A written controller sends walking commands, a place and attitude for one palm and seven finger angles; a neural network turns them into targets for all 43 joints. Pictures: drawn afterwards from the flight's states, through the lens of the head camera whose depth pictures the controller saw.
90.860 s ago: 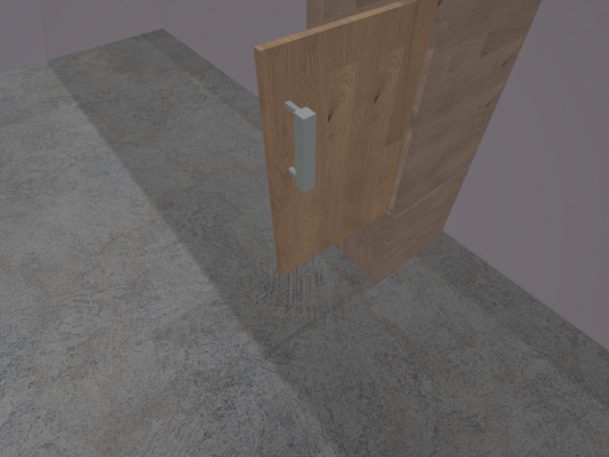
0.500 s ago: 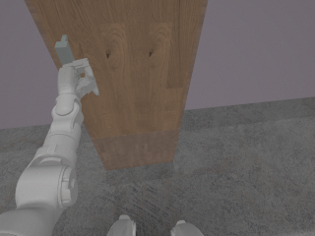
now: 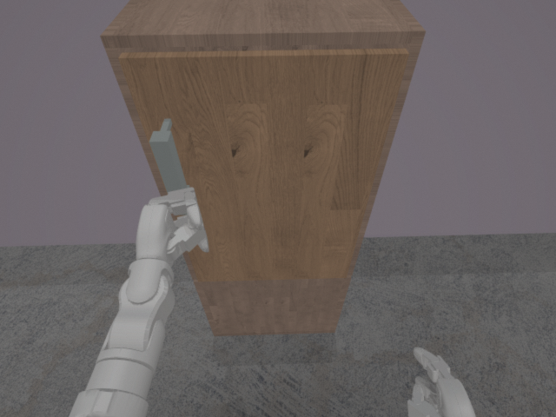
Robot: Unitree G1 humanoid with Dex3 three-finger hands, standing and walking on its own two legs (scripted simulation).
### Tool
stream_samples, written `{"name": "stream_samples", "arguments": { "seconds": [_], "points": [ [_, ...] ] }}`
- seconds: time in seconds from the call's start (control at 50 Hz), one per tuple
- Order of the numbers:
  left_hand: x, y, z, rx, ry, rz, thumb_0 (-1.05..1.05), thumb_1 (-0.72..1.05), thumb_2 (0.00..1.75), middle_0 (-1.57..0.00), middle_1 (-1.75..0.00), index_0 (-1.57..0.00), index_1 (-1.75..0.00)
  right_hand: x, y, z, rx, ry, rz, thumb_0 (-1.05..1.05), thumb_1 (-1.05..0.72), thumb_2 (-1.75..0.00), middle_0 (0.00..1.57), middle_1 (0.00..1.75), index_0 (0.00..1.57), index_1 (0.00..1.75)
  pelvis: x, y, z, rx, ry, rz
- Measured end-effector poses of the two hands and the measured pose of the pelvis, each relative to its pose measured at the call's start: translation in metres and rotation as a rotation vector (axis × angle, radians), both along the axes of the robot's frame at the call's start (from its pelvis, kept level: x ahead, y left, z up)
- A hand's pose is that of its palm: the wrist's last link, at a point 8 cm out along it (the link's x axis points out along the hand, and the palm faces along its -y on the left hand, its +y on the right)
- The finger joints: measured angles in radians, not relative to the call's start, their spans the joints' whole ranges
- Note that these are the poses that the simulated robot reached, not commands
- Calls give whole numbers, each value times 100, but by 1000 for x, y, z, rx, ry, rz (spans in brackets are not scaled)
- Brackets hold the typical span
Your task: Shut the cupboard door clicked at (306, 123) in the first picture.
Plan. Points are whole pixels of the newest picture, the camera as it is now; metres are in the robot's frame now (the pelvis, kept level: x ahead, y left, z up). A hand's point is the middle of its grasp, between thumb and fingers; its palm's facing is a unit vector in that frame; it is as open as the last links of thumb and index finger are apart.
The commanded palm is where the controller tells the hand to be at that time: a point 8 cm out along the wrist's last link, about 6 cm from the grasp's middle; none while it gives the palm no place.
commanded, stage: draw the hand back to the body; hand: left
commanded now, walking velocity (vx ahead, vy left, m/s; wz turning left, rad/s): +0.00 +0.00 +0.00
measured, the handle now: (175, 168) +0.47 +0.20 +0.11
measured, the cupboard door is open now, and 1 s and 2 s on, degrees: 0 0 0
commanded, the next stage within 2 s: step back with the hand held close in 1.58 s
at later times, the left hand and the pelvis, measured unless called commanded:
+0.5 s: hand (148, 254) +0.28 +0.17 +0.14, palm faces +0.11 -0.99 -0.05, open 3.1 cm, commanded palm +0.25 +0.23 +0.15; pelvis +0.02 -0.02 +0.01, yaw +1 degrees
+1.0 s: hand (60, 275) +0.23 +0.24 +0.17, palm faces +0.38 -0.85 -0.35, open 4.5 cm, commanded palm +0.18 +0.28 +0.20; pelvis +0.01 +0.00 +0.03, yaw +0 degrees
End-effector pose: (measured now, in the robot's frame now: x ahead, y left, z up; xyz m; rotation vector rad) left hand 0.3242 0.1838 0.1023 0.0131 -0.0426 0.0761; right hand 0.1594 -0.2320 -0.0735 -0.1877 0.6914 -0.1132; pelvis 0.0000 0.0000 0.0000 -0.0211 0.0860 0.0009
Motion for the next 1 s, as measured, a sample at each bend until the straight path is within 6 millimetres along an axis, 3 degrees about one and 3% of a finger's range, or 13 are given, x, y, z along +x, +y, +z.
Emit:
{"name": "stream_samples", "arguments": {
  "seconds": [0.1,0.22,0.34,0.52,0.56,0.66,0.8,1.0],
  "points": [
    [-2,0,8,4,-1,-1,1,90,90,-130,-150,-131,-150,34,7,11,20,-49,37,1,-90,-90,20,30,20,30,13,-5,3,7,-5,2],
    [-19,17,20,22,13,20,1,90,90,-130,-150,-130,-150,48,6,16,50,-51,37,1,-90,-90,20,30,20,30,27,-11,9,16,-22,-2],
    [-47,32,32,32,14,36,1,90,90,-130,-150,-130,-150,46,-2,15,44,-35,30,1,-90,-90,20,30,20,30,31,-15,12,19,-41,8],
    [-77,43,45,39,-1,30,1,90,90,-127,-147,-128,-147,34,-13,16,19,-55,10,1,-90,-90,20,30,20,30,22,-19,13,20,-69,16],
    [-81,46,50,123,-2,72,1,90,90,-125,-144,-126,-144,31,-14,17,9,-57,6,1,-90,-90,20,30,20,30,18,-19,15,21,-81,15],
    [-97,57,60,259,-11,178,1,90,90,-115,-134,-116,-134,22,-11,19,2,-36,-3,1,-90,-90,20,30,20,30,11,-17,21,23,-107,7],
    [-118,75,66,313,-13,254,1,89,90,-98,-115,-99,-115,14,-2,20,-1,-4,1,1,-90,-90,20,30,20,30,9,-12,28,20,-136,2],
    [-137,97,87,375,-60,315,1,89,90,-71,-85,-72,-86,25,13,26,13,-32,21,1,-90,-90,20,30,20,30,14,-2,32,22,-150,-6]
  ]
}}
